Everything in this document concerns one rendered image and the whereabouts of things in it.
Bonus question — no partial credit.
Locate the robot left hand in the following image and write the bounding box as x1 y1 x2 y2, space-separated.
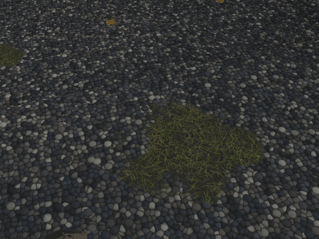
45 229 88 239

